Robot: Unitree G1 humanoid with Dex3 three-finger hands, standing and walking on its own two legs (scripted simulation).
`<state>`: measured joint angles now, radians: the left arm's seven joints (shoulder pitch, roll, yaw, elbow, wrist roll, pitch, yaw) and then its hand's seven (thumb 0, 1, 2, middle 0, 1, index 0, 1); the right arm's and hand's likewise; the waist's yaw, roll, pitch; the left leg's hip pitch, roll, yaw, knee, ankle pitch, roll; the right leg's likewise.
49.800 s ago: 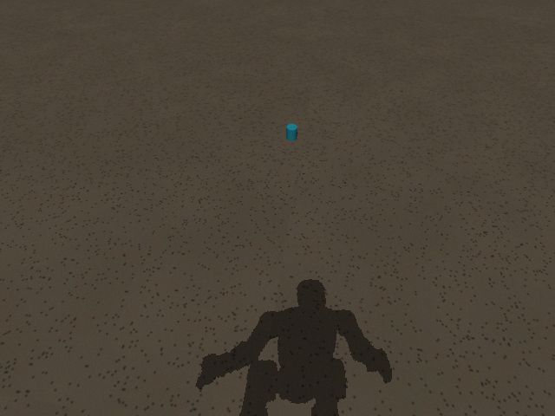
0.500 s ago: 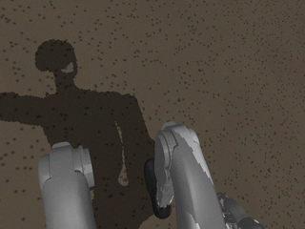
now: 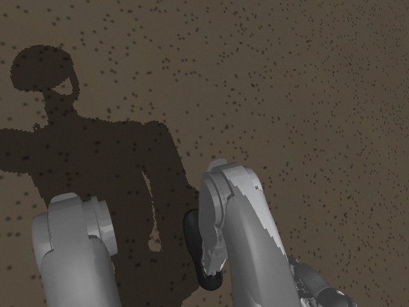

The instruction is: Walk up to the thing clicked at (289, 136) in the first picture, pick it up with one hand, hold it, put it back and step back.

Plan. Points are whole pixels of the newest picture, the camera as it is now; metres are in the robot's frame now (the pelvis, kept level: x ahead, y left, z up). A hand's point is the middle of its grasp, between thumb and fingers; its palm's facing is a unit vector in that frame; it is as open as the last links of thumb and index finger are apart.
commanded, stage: rest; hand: left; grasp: from above
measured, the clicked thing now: out of the picture +0.41 +0.39 -0.24
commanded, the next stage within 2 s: open in 0.60 s
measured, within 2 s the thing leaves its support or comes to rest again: rests again in 0.26 s
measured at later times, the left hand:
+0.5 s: hand out of the picture +0.40 +0.37 -0.23, palm faces -0.44 -0.14 -0.88, open 7.6 cm
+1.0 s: hand out of the picture +0.40 +0.37 -0.23, palm faces -0.44 -0.16 -0.89, open 11.2 cm
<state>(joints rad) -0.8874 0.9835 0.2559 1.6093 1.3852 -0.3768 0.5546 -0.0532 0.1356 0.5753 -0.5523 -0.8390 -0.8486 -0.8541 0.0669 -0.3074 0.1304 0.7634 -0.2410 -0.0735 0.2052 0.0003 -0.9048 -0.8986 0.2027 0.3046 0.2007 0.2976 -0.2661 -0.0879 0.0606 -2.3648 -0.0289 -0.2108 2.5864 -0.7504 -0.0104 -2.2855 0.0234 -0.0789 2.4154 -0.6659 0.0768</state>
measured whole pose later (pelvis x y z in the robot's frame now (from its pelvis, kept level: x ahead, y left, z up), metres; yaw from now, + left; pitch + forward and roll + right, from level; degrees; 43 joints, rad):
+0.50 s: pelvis +0.00 +0.01 +0.00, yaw -1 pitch +28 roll -14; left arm -0.91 1.02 0.21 1.70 1.41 -0.36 0.62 -0.05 0.13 0.59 -0.55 -0.84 -0.84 -0.87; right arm 0.05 -0.31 0.19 0.75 -0.27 -0.13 0.25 0.00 -0.91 -0.90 0.20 0.30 0.20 0.30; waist -0.30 -0.11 0.08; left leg -2.36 -0.03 -0.23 2.62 -0.76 0.00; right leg -2.27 0.03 -0.09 2.42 -0.67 0.08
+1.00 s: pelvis +0.00 +0.00 -0.01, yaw -2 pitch +26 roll -14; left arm -0.92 1.04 0.21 1.71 1.37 -0.36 0.62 -0.01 -0.12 0.74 -0.34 -0.93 -0.41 -0.90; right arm 0.05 -0.33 0.23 0.72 -0.28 -0.18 0.27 0.00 -0.90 -0.90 0.20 0.30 0.20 0.30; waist -0.31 -0.12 0.11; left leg -2.35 -0.03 -0.24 2.62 -0.76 0.00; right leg -2.25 0.04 -0.11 2.42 -0.66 0.08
